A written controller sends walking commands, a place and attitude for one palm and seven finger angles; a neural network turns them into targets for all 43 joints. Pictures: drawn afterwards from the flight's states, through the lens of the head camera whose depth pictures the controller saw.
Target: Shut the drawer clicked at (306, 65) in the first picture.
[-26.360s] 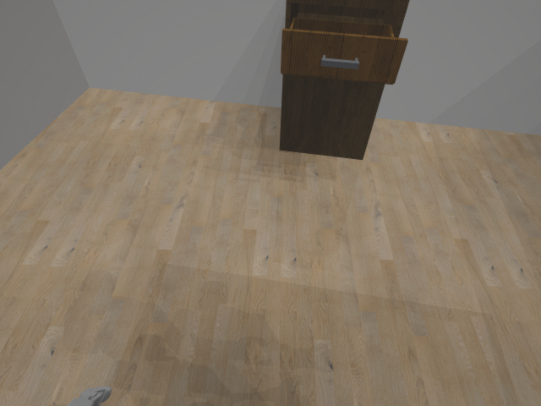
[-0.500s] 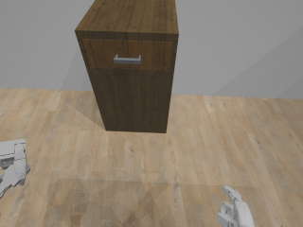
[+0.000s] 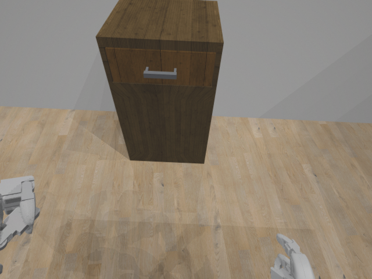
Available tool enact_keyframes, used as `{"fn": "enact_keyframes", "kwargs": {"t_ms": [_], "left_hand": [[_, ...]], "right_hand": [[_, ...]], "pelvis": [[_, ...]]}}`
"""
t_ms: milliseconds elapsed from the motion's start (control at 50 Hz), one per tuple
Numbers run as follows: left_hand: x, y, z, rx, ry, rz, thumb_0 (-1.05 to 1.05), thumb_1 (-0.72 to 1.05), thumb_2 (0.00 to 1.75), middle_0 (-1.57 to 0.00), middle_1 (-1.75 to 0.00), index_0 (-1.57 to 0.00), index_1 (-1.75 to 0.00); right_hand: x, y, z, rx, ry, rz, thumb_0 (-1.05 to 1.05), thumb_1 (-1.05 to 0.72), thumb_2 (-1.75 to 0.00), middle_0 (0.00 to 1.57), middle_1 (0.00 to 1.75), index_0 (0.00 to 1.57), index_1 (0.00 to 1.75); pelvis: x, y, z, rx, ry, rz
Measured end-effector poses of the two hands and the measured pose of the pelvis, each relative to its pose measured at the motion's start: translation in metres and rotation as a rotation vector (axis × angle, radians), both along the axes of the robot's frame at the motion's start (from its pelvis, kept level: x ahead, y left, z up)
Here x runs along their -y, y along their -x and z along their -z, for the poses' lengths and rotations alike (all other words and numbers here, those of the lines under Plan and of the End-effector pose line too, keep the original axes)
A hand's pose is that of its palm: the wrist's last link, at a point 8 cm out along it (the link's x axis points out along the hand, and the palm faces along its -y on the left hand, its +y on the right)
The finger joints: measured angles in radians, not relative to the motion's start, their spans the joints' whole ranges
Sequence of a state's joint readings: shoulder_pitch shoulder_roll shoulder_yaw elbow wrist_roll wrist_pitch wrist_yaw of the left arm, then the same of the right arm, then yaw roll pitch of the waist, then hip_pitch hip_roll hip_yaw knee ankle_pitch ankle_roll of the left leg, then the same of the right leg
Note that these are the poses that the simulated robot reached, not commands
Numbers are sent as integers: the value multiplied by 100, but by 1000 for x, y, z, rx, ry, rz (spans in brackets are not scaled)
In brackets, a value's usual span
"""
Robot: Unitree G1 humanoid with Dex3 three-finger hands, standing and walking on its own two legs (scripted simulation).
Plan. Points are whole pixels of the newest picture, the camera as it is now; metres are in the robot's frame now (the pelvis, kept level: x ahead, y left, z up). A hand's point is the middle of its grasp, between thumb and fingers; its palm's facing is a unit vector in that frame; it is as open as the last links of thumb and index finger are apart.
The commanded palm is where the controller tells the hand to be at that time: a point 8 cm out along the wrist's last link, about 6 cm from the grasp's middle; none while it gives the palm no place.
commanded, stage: stop stepping back and stand still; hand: left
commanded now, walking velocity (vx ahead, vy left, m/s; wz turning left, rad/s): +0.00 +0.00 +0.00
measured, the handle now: (160, 72) +0.89 +0.15 -0.07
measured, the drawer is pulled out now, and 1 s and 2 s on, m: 0.00 0.00 0.00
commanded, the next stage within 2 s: let the arm hang, fingers relaxed in 0.38 s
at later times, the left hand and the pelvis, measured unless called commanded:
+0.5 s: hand (29, 216) +0.18 +0.25 +0.14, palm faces +0.33 -0.82 -0.46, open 3.3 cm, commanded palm none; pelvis -0.01 +0.01 +0.00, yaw +1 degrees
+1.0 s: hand out of the picture -0.03 +0.21 -0.17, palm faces +0.02 -0.97 -0.26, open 4.7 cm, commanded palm none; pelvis -0.02 +0.00 +0.00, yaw +2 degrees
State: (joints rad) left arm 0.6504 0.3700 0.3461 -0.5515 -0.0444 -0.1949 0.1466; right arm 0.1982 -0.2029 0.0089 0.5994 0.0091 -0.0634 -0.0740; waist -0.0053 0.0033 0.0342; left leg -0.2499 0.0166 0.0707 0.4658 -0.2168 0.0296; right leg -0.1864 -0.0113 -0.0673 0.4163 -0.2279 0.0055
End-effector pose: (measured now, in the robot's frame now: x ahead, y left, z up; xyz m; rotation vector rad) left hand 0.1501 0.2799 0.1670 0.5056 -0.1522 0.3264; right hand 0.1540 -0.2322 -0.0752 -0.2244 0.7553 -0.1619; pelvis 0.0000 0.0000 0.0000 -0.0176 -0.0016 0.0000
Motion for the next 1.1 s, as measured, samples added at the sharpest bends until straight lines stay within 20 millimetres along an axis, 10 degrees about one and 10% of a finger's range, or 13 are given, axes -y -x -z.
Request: {"fn": "enact_keyframes", "kwargs": {"t_ms": [480,520,600,680,760,940,1100], "left_hand": [[-8,8,-3,19,-6,-7,2,89,90,-141,-160,-140,-160],[-12,0,23,-71,-7,19,1,89,90,-141,-159,-140,-160],[-23,-6,140,-552,137,-54,1,90,90,-137,-156,-136,-156],[-1,35,237,-966,281,-97,1,91,90,-127,-146,-126,-146],[34,88,292,-1220,417,-101,2,91,90,-114,-133,-113,-133],[29,171,310,-1454,484,-267,2,90,90,-80,-98,-79,-98],[16,177,296,-1482,443,-330,1,91,90,-49,-63,-48,-62]], "right_hand": [[-15,7,1,8,-9,-21,1,-91,-90,20,30,20,30],[-12,6,10,-4,-31,-66,1,-91,-90,20,30,20,30],[1,12,37,-97,-47,-80,1,-91,-90,20,30,20,30],[15,38,47,-194,-27,-42,1,-91,-90,20,30,20,30],[27,79,48,-344,12,-12,1,-91,-90,20,30,20,30],[34,148,54,-607,20,47,1,-91,-90,20,30,20,30],[20,154,68,-628,-48,60,0,-91,-90,20,30,20,30]], "pelvis": [[-9,9,-1,0,3,-3],[-10,11,2,-14,7,-19],[-16,15,9,-21,4,-24],[-13,17,11,-10,-9,-16],[-5,18,9,3,-14,-20],[5,17,2,5,0,-38],[4,12,-1,14,-5,-30]]}}
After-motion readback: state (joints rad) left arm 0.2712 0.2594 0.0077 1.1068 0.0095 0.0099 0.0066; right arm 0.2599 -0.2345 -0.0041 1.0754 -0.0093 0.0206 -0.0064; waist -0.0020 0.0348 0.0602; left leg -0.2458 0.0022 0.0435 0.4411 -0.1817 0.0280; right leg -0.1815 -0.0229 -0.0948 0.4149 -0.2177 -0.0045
